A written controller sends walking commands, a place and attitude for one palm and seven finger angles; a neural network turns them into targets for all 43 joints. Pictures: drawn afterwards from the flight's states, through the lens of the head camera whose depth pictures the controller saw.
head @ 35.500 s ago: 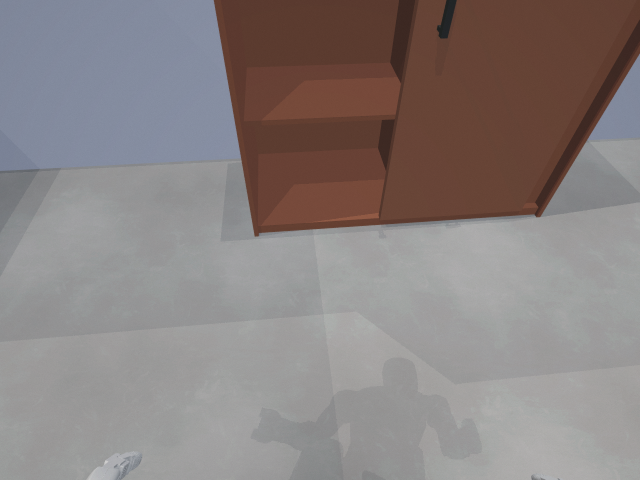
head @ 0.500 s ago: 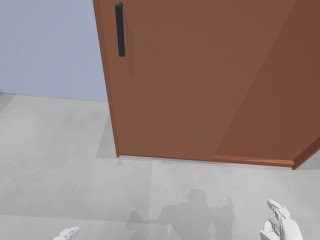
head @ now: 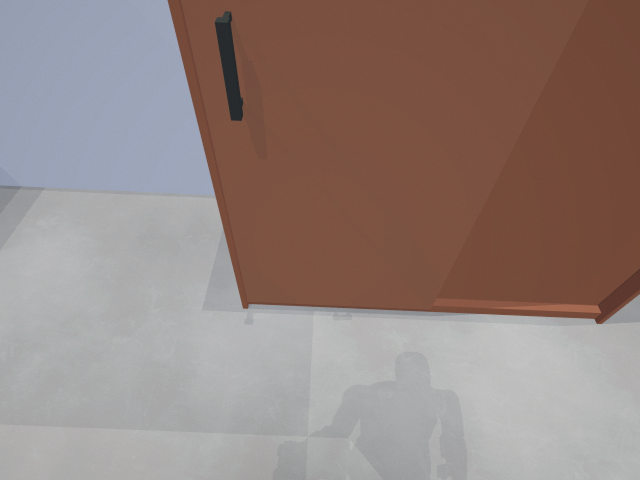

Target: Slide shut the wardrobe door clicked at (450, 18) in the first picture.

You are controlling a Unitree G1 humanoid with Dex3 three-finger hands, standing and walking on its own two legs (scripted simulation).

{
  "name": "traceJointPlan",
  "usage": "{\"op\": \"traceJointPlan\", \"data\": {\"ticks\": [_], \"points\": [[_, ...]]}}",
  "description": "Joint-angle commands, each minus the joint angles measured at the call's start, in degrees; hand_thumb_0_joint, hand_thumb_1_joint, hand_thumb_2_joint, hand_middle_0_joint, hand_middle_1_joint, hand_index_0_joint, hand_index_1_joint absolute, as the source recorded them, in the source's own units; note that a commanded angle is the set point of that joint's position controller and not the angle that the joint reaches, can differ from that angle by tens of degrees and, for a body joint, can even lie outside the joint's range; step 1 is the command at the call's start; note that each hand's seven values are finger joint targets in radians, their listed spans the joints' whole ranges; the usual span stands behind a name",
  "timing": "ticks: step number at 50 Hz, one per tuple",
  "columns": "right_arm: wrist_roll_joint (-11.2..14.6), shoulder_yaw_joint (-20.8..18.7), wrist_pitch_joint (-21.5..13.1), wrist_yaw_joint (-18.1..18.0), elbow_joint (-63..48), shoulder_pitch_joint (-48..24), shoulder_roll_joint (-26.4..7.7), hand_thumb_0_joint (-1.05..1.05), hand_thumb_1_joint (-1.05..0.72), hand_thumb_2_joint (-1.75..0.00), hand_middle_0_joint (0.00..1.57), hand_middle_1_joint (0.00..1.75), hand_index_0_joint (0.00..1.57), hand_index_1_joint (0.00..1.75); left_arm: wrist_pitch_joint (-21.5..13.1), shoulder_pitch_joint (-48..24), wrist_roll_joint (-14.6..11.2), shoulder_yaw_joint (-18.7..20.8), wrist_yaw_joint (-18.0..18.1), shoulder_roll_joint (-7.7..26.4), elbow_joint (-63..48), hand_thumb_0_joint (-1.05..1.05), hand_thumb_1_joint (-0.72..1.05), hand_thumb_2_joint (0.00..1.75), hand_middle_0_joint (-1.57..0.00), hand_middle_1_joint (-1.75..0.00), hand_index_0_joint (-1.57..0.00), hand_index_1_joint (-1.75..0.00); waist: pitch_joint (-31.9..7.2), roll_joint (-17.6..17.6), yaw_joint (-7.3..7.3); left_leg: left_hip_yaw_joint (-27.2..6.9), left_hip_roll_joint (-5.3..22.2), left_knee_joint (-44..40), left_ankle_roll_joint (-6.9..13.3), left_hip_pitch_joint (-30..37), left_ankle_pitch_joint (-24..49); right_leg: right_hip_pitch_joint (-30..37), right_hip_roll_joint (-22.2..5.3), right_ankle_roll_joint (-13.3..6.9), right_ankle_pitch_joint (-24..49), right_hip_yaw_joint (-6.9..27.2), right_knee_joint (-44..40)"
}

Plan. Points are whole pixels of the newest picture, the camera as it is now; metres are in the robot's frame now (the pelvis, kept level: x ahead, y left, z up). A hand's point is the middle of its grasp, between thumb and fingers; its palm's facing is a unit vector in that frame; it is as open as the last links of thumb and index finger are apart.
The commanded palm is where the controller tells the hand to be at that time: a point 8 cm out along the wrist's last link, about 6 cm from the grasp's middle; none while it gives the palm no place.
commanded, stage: let the arm hang, fingers relaxed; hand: right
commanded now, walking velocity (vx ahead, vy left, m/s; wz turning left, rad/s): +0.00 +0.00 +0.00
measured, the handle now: (232, 68) +0.73 +0.20 +0.13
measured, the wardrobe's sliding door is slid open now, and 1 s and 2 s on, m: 0.00 0.00 0.00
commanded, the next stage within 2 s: look to check the result in 0.44 s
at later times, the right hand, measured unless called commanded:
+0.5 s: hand out of the picture +0.02 -0.17 -0.17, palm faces +0.00 +0.98 -0.20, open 7.4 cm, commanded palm none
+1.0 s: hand out of the picture +0.01 -0.16 -0.17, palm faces +0.01 +0.98 -0.19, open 7.4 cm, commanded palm none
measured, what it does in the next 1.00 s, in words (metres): stands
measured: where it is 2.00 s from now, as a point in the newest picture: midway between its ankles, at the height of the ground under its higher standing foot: outside the picture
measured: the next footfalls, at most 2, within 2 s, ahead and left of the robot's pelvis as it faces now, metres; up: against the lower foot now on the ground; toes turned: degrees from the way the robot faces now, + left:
none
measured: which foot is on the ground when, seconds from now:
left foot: down 0.00-1.00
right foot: down 0.00-1.00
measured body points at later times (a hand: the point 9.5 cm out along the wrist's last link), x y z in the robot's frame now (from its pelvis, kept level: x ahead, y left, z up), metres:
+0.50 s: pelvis +0.00 +0.00 +0.00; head +0.03 +0.01 +0.45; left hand -0.01 +0.21 -0.16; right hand +0.02 -0.22 -0.16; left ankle +0.00 +0.15 -0.74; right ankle +0.02 -0.11 -0.74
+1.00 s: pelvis +0.01 +0.01 +0.00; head +0.03 +0.01 +0.45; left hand +0.00 +0.23 -0.16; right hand +0.01 -0.21 -0.16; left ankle +0.00 +0.15 -0.74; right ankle +0.02 -0.11 -0.74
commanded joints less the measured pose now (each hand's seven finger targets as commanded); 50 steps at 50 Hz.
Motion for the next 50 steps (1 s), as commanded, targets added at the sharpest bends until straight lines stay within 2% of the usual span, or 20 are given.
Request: {"op": "traceJointPlan", "data": {"ticks": [1,4,10,13,17,25,29,35,50], "points": [[-0.08,-0.57,-1.38,-0.26,-0.69,1.55,-5.49,0.0,-0.9,-0.9,0.2,0.3,0.2,0.3,-1.14,2.89,0.06,0.91,-0.17,5.29,-0.87,0.0,0.9,0.9,-0.2,-0.3,-0.2,-0.3,-1.25,2.38,0.4,-1.72,2.4,-5.54,2.84,-1.31,2.39,3.08,-4.67,-1.34,5.16,4.93,-7.15],[-0.07,-0.58,-1.23,-0.29,0.16,1.25,-5.36,0.0,-0.9,-0.9,0.2,0.3,0.2,0.3,-1.06,2.81,0.15,0.81,-0.21,5.0,0.26,0.0,0.9,0.9,-0.2,-0.3,-0.2,-0.3,0.36,0.76,0.3,-1.96,2.19,-5.99,2.86,-1.76,0.11,2.14,-4.48,-1.26,1.79,5.18,-8.58],[-0.09,-0.69,-1.58,-0.47,1.3,1.46,-5.25,0.0,-0.9,-0.9,0.2,0.3,0.2,0.3,-1.31,3.69,-0.01,0.81,-0.14,4.62,1.74,0.0,0.9,0.9,-0.2,-0.3,-0.2,-0.3,-0.69,1.32,0.18,-2.21,2.22,-6.09,2.95,-0.62,2.14,3.09,-4.49,-1.15,4.34,4.76,-8.15],[0.01,-0.7,-1.59,-0.5,2.0,1.41,-4.7,0.0,-0.9,-0.9,0.2,0.3,0.2,0.3,-1.44,3.95,0.07,0.68,-0.02,4.14,2.49,0.0,0.9,0.9,-0.2,-0.3,-0.2,-0.3,-0.82,0.06,0.24,-2.25,2.23,-6.01,2.84,-0.32,2.54,3.32,-4.56,-1.06,4.61,4.46,-8.42],[-0.01,-0.62,-1.54,-0.58,2.62,1.53,-4.28,0.0,-0.9,-0.9,0.2,0.3,0.2,0.3,-1.33,4.39,0.02,0.71,0.08,3.66,3.16,0.0,0.9,0.9,-0.2,-0.3,-0.2,-0.3,0.82,0.34,0.31,-2.36,2.11,-6.44,2.92,-1.05,1.85,2.99,-4.47,-1.0,3.64,4.26,-8.65],[-0.07,-0.71,-1.71,-0.77,3.23,2.52,-4.09,0.0,-0.9,-0.9,0.2,0.3,0.2,0.3,-1.34,5.22,-0.19,0.96,0.18,3.26,3.86,0.0,0.9,0.9,-0.2,-0.3,-0.2,-0.3,0.16,1.98,0.3,-2.37,2.06,-6.6,3.02,-0.94,2.26,3.92,-4.54,-1.08,4.75,4.0,-7.94],[0.01,-0.81,-1.86,-0.81,3.53,2.51,-3.69,0.0,-0.9,-0.9,0.2,0.3,0.2,0.3,-1.52,5.48,-0.13,0.85,0.32,2.82,4.35,0.0,0.9,0.9,-0.2,-0.3,-0.2,-0.3,-1.08,1.21,0.5,-2.39,2.19,-6.41,3.02,0.0,3.45,4.46,-4.57,-1.03,6.27,3.84,-7.66],[-0.11,-0.7,-1.85,-0.94,4.02,3.45,-3.43,0.0,-0.9,-0.9,0.2,0.3,0.2,0.3,-1.24,5.09,-0.23,0.99,0.37,2.59,4.51,0.0,0.9,0.9,-0.2,-0.3,-0.2,-0.3,0.79,1.23,0.44,-2.58,2.02,-7.12,3.1,-1.33,2.79,4.6,-4.52,-0.88,5.73,3.59,-7.33],[-0.08,-0.75,-2.05,-0.88,4.2,3.17,-3.68,0.0,-0.9,-0.9,0.2,0.3,0.2,0.3,-1.25,4.71,-0.18,1.02,0.41,2.98,4.7,0.0,0.9,0.9,-0.2,-0.3,-0.2,-0.3,0.43,1.39,0.51,-2.64,2.09,-7.7,3.24,-0.66,2.93,4.76,-4.51,-0.64,6.14,3.66,-7.22]]}}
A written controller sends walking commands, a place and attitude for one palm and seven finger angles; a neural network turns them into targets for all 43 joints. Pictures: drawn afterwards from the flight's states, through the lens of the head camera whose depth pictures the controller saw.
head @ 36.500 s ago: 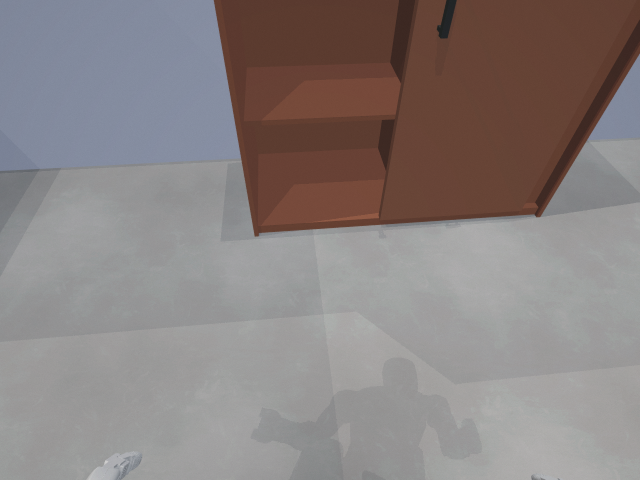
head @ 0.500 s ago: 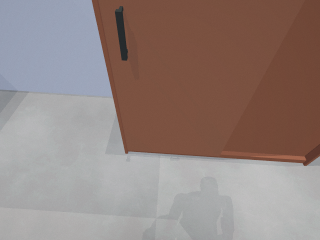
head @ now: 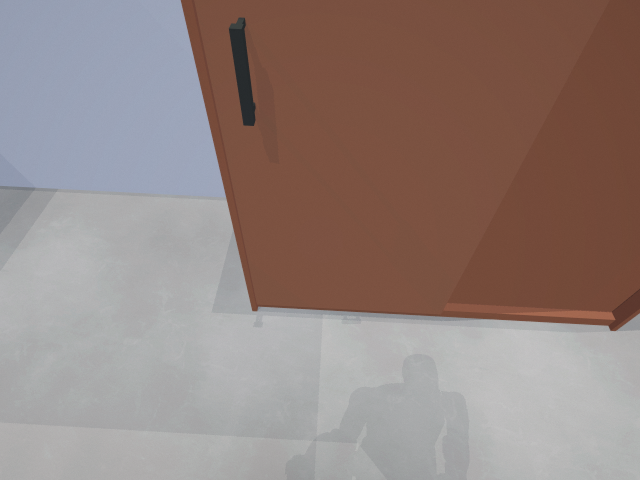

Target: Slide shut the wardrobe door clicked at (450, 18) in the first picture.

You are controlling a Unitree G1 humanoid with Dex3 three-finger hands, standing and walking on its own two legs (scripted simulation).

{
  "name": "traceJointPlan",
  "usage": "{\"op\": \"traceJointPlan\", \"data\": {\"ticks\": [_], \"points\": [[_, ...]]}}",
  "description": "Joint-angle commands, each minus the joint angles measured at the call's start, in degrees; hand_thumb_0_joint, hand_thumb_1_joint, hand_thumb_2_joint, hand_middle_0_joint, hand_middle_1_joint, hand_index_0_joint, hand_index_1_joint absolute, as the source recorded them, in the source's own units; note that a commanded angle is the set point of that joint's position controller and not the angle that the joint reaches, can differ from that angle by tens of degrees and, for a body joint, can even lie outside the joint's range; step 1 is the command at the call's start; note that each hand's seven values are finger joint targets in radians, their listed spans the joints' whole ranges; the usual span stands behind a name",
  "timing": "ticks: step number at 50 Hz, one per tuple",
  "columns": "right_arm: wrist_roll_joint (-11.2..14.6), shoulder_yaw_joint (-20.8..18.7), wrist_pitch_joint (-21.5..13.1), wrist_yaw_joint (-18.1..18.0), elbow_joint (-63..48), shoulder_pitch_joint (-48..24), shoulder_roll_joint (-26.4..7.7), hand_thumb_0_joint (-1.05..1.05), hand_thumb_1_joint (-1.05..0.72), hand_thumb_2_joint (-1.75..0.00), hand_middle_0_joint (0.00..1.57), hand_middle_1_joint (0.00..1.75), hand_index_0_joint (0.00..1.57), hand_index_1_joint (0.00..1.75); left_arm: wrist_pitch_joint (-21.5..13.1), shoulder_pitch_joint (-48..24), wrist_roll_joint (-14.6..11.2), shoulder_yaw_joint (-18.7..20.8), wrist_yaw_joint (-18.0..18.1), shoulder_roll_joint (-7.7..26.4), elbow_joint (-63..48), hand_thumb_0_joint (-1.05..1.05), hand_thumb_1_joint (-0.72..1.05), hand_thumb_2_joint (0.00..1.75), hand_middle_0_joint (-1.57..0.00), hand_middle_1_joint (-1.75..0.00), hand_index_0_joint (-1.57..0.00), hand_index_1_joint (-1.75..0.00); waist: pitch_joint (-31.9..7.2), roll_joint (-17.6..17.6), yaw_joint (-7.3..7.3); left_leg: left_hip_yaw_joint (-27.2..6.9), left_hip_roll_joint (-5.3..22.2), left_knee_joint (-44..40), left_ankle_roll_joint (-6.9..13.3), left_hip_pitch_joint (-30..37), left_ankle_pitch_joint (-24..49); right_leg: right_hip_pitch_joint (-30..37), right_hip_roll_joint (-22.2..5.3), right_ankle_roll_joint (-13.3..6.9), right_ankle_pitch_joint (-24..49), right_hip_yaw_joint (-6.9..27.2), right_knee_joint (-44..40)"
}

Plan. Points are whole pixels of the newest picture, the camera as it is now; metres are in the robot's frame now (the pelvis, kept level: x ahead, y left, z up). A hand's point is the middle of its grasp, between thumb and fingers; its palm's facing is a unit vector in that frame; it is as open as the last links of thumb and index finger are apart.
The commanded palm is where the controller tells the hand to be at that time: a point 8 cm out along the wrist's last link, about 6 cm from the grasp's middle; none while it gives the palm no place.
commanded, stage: look to check the result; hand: right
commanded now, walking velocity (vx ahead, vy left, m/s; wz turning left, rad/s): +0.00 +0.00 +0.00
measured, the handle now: (245, 74) +0.72 +0.19 +0.13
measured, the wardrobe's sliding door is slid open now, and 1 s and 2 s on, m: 0.00 0.00 0.00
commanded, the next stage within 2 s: stand and wait in 0.02 s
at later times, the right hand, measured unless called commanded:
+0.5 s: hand out of the picture +0.02 -0.18 -0.18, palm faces +0.02 +0.98 -0.20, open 7.4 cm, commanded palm none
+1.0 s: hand out of the picture +0.03 -0.18 -0.17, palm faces +0.02 +0.98 -0.22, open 7.4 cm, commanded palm none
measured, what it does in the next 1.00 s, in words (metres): stands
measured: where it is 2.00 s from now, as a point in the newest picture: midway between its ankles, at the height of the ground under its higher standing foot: outside the picture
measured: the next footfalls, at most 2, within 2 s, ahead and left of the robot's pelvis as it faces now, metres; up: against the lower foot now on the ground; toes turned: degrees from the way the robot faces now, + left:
none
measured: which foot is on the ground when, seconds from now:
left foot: down 0.00-1.00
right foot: down 0.00-1.00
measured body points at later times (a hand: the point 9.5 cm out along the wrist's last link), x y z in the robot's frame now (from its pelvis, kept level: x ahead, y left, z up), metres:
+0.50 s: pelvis +0.01 +0.00 +0.00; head +0.03 +0.00 +0.45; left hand +0.00 +0.22 -0.16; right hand +0.02 -0.23 -0.16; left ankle +0.00 +0.14 -0.74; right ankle +0.01 -0.12 -0.74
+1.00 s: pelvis +0.01 +0.00 +0.00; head +0.04 +0.01 +0.45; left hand +0.03 +0.24 -0.16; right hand +0.03 -0.23 -0.16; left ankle +0.00 +0.14 -0.74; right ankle +0.01 -0.12 -0.74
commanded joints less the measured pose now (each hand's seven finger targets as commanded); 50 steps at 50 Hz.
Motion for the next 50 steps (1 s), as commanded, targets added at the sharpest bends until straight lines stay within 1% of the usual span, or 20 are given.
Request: {"op": "traceJointPlan", "data": {"ticks": [1,6,7,8,9,10,12,16,17,20,23,25,29,34,35,36,40,41,44,50], "points": [[-0.07,-0.98,-0.92,-0.21,-1.22,3.62,-6.37,0.0,-0.9,-0.9,0.2,0.3,0.2,0.3,-0.74,4.25,0.07,0.87,0.04,5.1,-1.22,0.0,0.9,0.9,-0.2,-0.3,-0.2,-0.3,-0.46,0.55,0.04,-2.26,3.29,-5.3,2.4,-3.13,3.0,1.83,-3.66,-1.65,5.97,3.94,-4.49],[-0.05,-0.88,-0.88,-0.2,-1.24,3.17,-6.57,0.0,-0.9,-0.9,0.2,0.3,0.2,0.3,-0.67,3.93,0.09,0.85,0.04,5.38,-1.14,0.0,0.9,0.9,-0.2,-0.3,-0.2,-0.3,0.41,0.57,0.08,-2.26,3.19,-5.29,2.4,-3.28,3.21,1.61,-3.67,-1.55,6.12,3.99,-4.67],[-0.03,-0.93,-0.9,-0.17,-1.23,3.25,-6.56,0.0,-0.9,-0.9,0.2,0.3,0.2,0.3,-0.76,3.93,0.1,0.83,0.07,5.43,-1.08,0.0,0.9,0.9,-0.2,-0.3,-0.2,-0.3,-0.12,-0.16,0.0,-2.28,3.31,-5.24,2.4,-2.9,3.6,1.86,-3.69,-1.61,6.47,4.02,-4.76],[-0.04,-1.02,-0.92,-0.15,-1.25,2.81,-6.76,0.0,-0.9,-0.9,0.2,0.3,0.2,0.3,-0.83,4.06,0.09,0.83,0.08,5.49,-1.02,0.0,0.9,0.9,-0.2,-0.3,-0.2,-0.3,-0.37,0.44,0.1,-2.16,3.19,-5.01,2.37,-2.43,3.85,1.63,-3.76,-1.6,6.77,4.18,-4.86],[0.01,-1.06,-0.94,-0.14,-1.31,2.98,-6.78,0.0,-0.9,-0.9,0.2,0.3,0.2,0.3,-0.91,4.02,0.1,0.83,0.08,5.71,-1.0,0.0,0.9,0.9,-0.2,-0.3,-0.2,-0.3,-1.15,-0.25,-0.05,-2.15,3.32,-4.91,2.37,-1.89,4.38,1.97,-3.84,-1.62,7.24,4.04,-4.76],[-0.04,-1.04,-0.99,-0.19,-1.38,3.36,-7.11,0.0,-0.9,-0.9,0.2,0.3,0.2,0.3,-0.86,3.92,-0.03,0.9,0.09,5.81,-1.09,0.0,0.9,0.9,-0.2,-0.3,-0.2,-0.3,-1.43,0.26,-0.12,-2.05,3.25,-4.9,2.4,-1.82,5.06,2.28,-3.86,-1.57,7.82,4.04,-4.31],[-0.01,-1.04,-0.93,-0.14,-1.33,2.74,-7.02,0.0,-0.9,-0.9,0.2,0.3,0.2,0.3,-0.9,3.81,0.06,0.82,0.11,5.76,-1.0,0.0,0.9,0.9,-0.2,-0.3,-0.2,-0.3,-0.83,-0.03,-0.02,-2.01,3.38,-5.04,2.36,-1.85,4.45,1.81,-3.84,-1.58,7.2,4.11,-4.78],[-0.05,-0.98,-0.9,-0.15,-1.28,2.64,-6.98,0.0,-0.9,-0.9,0.2,0.3,0.2,0.3,-0.8,3.49,0.07,0.87,0.1,5.86,-0.99,0.0,0.9,0.9,-0.2,-0.3,-0.2,-0.3,-0.22,0.91,0.05,-2.04,3.26,-5.19,2.36,-2.49,4.33,2.12,-3.91,-1.56,7.06,4.1,-4.81],[-0.02,-1.03,-0.91,-0.11,-1.27,2.72,-7.07,0.0,-0.9,-0.9,0.2,0.3,0.2,0.3,-0.88,3.46,0.09,0.92,0.11,5.99,-0.95,0.0,0.9,0.9,-0.2,-0.3,-0.2,-0.3,-0.73,0.09,-0.04,-2.08,3.42,-5.09,2.32,-2.23,4.67,2.37,-3.84,-1.58,7.42,4.05,-4.79],[-0.05,-1.09,-0.9,-0.14,-1.49,2.44,-7.39,0.0,-0.9,-0.9,0.2,0.3,0.2,0.3,-0.85,3.31,0.0,0.95,0.1,6.29,-1.02,0.0,0.9,0.9,-0.2,-0.3,-0.2,-0.3,-0.54,0.64,-0.09,-2.04,3.25,-5.04,2.38,-1.97,4.68,2.16,-3.95,-1.58,7.66,4.28,-4.9],[-0.01,-1.11,-0.88,-0.06,-1.38,2.09,-7.52,0.0,-0.9,-0.9,0.2,0.3,0.2,0.3,-0.94,3.19,0.09,0.89,0.08,6.4,-0.87,0.0,0.9,0.9,-0.2,-0.3,-0.2,-0.3,-0.8,-0.17,-0.07,-1.86,3.45,-5.08,2.31,-1.47,4.16,1.86,-3.85,-1.55,7.22,4.29,-5.18],[-0.08,-1.15,-0.87,-0.08,-1.41,2.18,-7.65,0.0,-0.9,-0.9,0.2,0.3,0.2,0.3,-0.91,2.84,-0.02,0.96,0.1,6.52,-1.07,0.0,0.9,0.9,-0.2,-0.3,-0.2,-0.3,-0.42,0.27,-0.15,-1.98,3.32,-5.15,2.35,-1.91,4.37,2.15,-3.94,-1.58,7.48,4.34,-5.11],[0.01,-1.24,-1.03,-0.02,-1.49,1.62,-7.86,0.0,-0.9,-0.9,0.2,0.3,0.2,0.3,-1.12,2.61,0.08,0.97,0.16,7.06,-1.03,0.0,0.9,0.9,-0.2,-0.3,-0.2,-0.3,-1.93,-0.15,-0.05,-1.88,3.48,-4.64,2.35,-0.78,6.42,2.78,-4.04,-1.62,9.22,4.42,-4.97],[-0.05,-1.23,-0.88,0.07,-1.4,1.14,-8.09,0.0,-0.9,-0.9,0.2,0.3,0.2,0.3,-1.02,1.96,0.1,0.98,0.13,7.44,-1.11,0.0,0.9,0.9,-0.2,-0.3,-0.2,-0.3,-0.32,0.22,-0.04,-1.86,3.46,-5.13,2.31,-1.59,4.77,2.15,-4.01,-1.58,7.7,4.52,-5.58],[-0.1,-1.24,-0.94,0.02,-1.49,1.6,-8.35,0.0,-0.9,-0.9,0.2,0.3,0.2,0.3,-0.97,1.96,-0.02,1.07,0.11,7.41,-1.21,0.0,0.9,0.9,-0.2,-0.3,-0.2,-0.3,-0.94,0.71,-0.14,-1.99,3.45,-5.18,2.35,-1.53,5.4,2.78,-4.12,-1.57,8.24,4.48,-5.22],[-0.08,-1.27,-1.0,0.04,-1.46,1.55,-8.28,0.0,-0.9,-0.9,0.2,0.3,0.2,0.3,-1.02,1.83,0.06,1.1,0.1,7.38,-1.13,0.0,0.9,0.9,-0.2,-0.3,-0.2,-0.3,-1.43,0.28,-0.06,-1.91,3.67,-5.19,2.32,-1.29,5.8,3.02,-4.08,-1.55,8.42,4.34,-5.13],[-0.11,-1.29,-1.03,0.06,-1.55,1.17,-8.77,0.0,-0.9,-0.9,0.2,0.3,0.2,0.3,-1.02,1.29,0.0,1.14,0.09,8.05,-1.3,0.0,0.9,0.9,-0.2,-0.3,-0.2,-0.3,-1.42,0.77,-0.08,-1.91,3.57,-5.15,2.39,-1.28,6.3,3.23,-4.17,-1.6,8.91,4.51,-5.14],[-0.07,-1.3,-1.06,0.08,-1.52,0.95,-8.67,0.0,-0.9,-0.9,0.2,0.3,0.2,0.3,-1.09,1.14,0.09,1.12,0.11,8.14,-1.3,0.0,0.9,0.9,-0.2,-0.3,-0.2,-0.3,-1.79,0.07,0.02,-2.0,3.69,-5.07,2.38,-1.1,6.72,3.45,-4.23,-1.57,9.2,4.36,-5.19],[-0.03,-1.43,-1.06,0.15,-1.63,0.3,-9.07,0.0,-0.9,-0.9,0.2,0.3,0.2,0.3,-1.17,0.75,0.09,1.07,0.13,8.61,-1.21,0.0,0.9,0.9,-0.2,-0.3,-0.2,-0.3,-1.8,-0.03,-0.01,-2.07,3.61,-4.99,2.4,-0.66,6.61,3.05,-4.26,-1.51,9.02,4.52,-5.52],[-0.1,-1.54,-1.19,0.15,-1.86,0.28,-9.85,0.0,-0.9,-0.9,0.2,0.3,0.2,0.3,-1.2,0.3,0.01,1.14,0.13,9.12,-1.46,0.0,0.9,0.9,-0.2,-0.3,-0.2,-0.3,-2.68,0.46,-0.13,-1.98,3.81,-4.96,2.52,-0.05,9.05,4.0,-4.41,-1.52,10.95,4.55,-5.15]]}}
